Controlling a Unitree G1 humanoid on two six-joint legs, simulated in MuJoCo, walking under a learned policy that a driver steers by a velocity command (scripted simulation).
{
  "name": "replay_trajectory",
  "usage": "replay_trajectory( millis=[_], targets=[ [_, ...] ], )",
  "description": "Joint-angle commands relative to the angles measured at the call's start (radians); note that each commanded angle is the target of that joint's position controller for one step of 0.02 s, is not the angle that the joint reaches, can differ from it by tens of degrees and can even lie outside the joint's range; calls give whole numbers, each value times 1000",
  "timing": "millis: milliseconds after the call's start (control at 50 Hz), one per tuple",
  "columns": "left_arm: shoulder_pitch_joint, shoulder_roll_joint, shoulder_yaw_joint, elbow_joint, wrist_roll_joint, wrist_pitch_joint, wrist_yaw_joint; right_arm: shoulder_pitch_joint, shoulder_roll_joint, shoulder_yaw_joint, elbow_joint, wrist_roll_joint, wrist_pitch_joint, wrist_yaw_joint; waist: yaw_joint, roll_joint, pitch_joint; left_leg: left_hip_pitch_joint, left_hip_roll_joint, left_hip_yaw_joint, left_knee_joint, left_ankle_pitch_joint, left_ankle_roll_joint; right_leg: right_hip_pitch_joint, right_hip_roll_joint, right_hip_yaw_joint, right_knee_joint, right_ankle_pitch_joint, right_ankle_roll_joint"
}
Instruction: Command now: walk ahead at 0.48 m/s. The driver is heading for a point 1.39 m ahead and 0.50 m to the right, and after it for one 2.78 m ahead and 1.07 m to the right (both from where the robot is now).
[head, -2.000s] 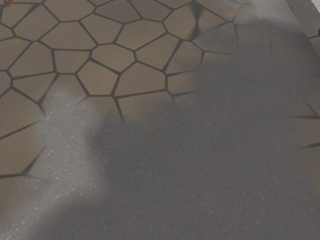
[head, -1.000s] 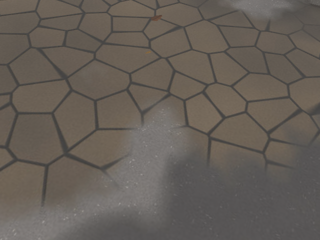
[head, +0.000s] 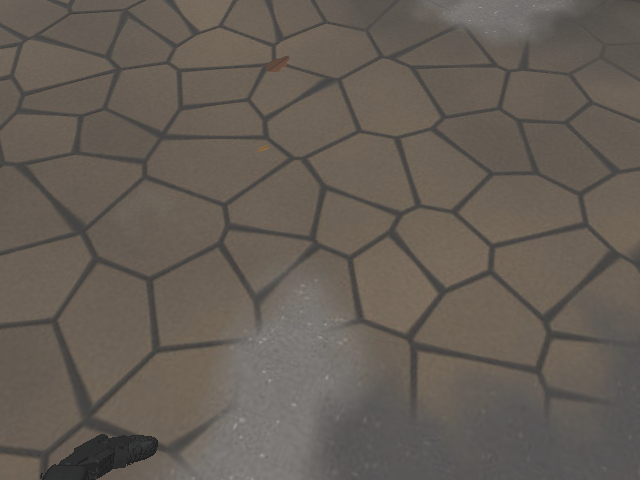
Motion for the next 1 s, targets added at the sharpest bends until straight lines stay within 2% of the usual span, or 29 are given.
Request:
replay_trajectory(
  millis=[20, 40, 60, 80, 120, 200, 280, 360, 420, 440, 460, 480, 500, 520, 540, 560, 580, 600, 620, 640, 680, 740, 780, 820, 880, 920, 960, 980, 1000],
  targets=[
    [249, 147, 45, 28, -2, 2, 8, -67, -143, -24, -119, 35, -53, 8, 135, -114, -151, -631, 48, -43, 439, 65, 37, 597, -345, 606, -371, -353, -186],
    [189, 129, 39, 24, 8, -3, 4, -104, -132, -25, -126, 21, -53, 2, 96, -49, -85, -590, 92, -25, 375, 143, 38, 446, -306, 494, -396, -235, -169],
    [154, 101, 32, 21, 21, -12, 1, -94, -126, -31, -119, 6, -43, -3, 58, -65, -70, -522, 128, -34, 319, 194, 41, 353, -262, 409, -418, -141, -153],
    [137, 92, 31, 25, 25, -17, -1, -66, -106, -29, -108, 2, -29, -4, 34, -85, -71, -470, 141, -37, 294, 221, 37, 297, -240, 361, -446, -106, -154],
    [152, 99, 33, 44, 17, -31, -2, -61, -80, -25, -105, -4, -9, -8, 20, -81, -57, -459, 151, -23, 247, 249, 21, 243, -227, 297, -485, -45, -175],
    [225, 140, 41, 81, 12, -30, 19, -217, -87, -25, -158, -20, -11, -10, 54, -42, -3, -592, 160, -14, 29, 446, -18, 286, -216, 224, -520, 48, -178],
    [304, 165, 42, 110, -1, -16, 33, -360, -56, -8, -194, -13, -30, 6, 112, -35, 12, -553, 116, 34, -227, 622, -22, 334, -187, 144, -516, 91, -138],
    [389, 171, 42, 150, -6, 6, 35, -481, -55, 1, -239, -2, -40, 32, 156, -36, 37, -584, 87, 45, -350, 593, -11, 473, -230, 147, -464, 121, -139],
    [414, 181, 47, 168, -9, 26, 41, -514, -76, -1, -268, 0, -49, 50, 142, -55, 29, -567, 65, 42, -407, 478, 22, 571, -276, 177, -387, 230, -125],
    [408, 188, 49, 168, -10, 31, 43, -487, -92, -7, -266, -1, -52, 52, 118, -68, 12, -514, 49, 47, -423, 436, 33, 585, -279, 189, -350, 304, -116],
    [389, 200, 52, 164, -10, 35, 44, -422, -116, -18, -252, -2, -55, 50, 75, -86, -29, -405, 20, 66, -439, 400, 50, 580, -267, 188, -276, 451, -105],
    [367, 192, 47, 157, -7, 39, 44, -274, -160, -41, -209, -3, -59, 43, -5, -78, -123, -186, 2, 84, -467, 431, 80, 530, -217, 155, -117, 553, -80],
    [351, 151, 28, 127, 8, 34, 44, -80, -228, -64, -169, -20, -58, 31, -85, -33, -283, 147, 132, -35, -399, 470, 141, 336, -162, 122, 148, 396, -45],
    [479, 27, -8, 111, 4, 14, 37, 12, -312, -88, -143, -29, -47, 26, -45, 212, -444, 552, 394, -470, -441, 296, 283, -91, 9, 54, 528, -136, 34],
    [445, 99, 9, 129, -17, -2, 36, 18, -207, -60, -147, -24, -42, 24, -75, 206, -469, 527, 421, -620, -551, 207, 280, -194, 8, 190, 665, -435, 33],
    [361, 172, 33, 99, -44, -8, 36, -58, -160, -42, -153, -20, -41, 20, -67, 155, -295, 392, 388, -460, -580, 198, 230, -262, -45, 195, 705, -375, 25],
    [307, 165, 33, 85, -42, -7, 40, -131, -133, -34, -161, -20, -41, 18, -36, 100, -202, 250, 349, -334, -611, 248, 204, -247, -95, 163, 677, -291, 27],
    [282, 149, 37, 80, -29, 0, 44, -188, -102, -26, -158, -21, -45, 21, -8, 73, -121, 125, 310, -244, -660, 294, 191, -221, -122, 156, 619, -230, 33],
    [305, 134, 43, 86, -24, 15, 46, -226, -82, -20, -156, -27, -53, 22, 29, 100, -91, 40, 280, -167, -699, 329, 175, -161, -151, 165, 582, -184, 36],
    [329, 108, 41, 92, -24, 31, 45, -249, -77, -22, -151, -30, -59, 25, 49, 107, -73, -18, 264, -117, -732, 353, 173, -117, -157, 160, 570, -159, 42],
    [327, 74, 39, 81, -23, 54, 45, -266, -92, -29, -136, -31, -70, 25, 72, 85, -38, -75, 261, -25, -771, 441, 184, -122, -165, 157, 546, -119, 56],
    [266, 69, 40, 44, -14, 62, 42, -255, -118, -40, -113, -35, -70, 14, 69, 59, -9, -62, 248, 85, -789, 517, 184, -183, -167, 161, 415, 15, 71],
    [210, 58, 35, 24, -11, 54, 28, -250, -136, -44, -106, -33, -64, 5, 54, 51, 1, -50, 225, 156, -793, 535, 168, -163, -160, 129, 275, 127, 69],
    [129, 43, 27, -4, -8, 48, 12, -224, -156, -49, -97, -27, -56, -2, 21, 34, 19, -25, 230, 200, -796, 538, 161, -147, -149, 80, 166, 187, 61],
    [42, 45, 24, -52, -9, 49, -5, -171, -182, -60, -74, -12, -36, -6, -9, 22, 43, 90, 268, 228, -766, 564, 153, -186, -141, 51, 76, 161, 38],
    [15, 59, 28, -80, -9, 51, -16, -158, -197, -67, -66, 0, -19, -7, -4, 30, 46, 167, 292, 244, -716, 647, 137, -197, -125, 28, 45, 89, 13],
    [47, 88, 43, -93, -9, 56, -21, -176, -224, -76, -72, 7, -3, -11, 34, 60, 2, 206, 294, 271, -600, 935, 114, -107, -70, -25, 38, -13, -24],
    [115, 114, 59, -84, -11, 60, -20, -186, -235, -79, -76, 11, 5, -13, 78, 75, -46, 205, 286, 284, -485, 1084, 102, -9, -29, -54, 40, -60, -47],
    [252, 154, 85, -52, -15, 62, -14, -205, -235, -78, -82, 15, 14, -14, 160, 64, -117, 156, 254, 310, -295, 1138, 76, 178, 21, -75, -12, -35, -79]
  ],
)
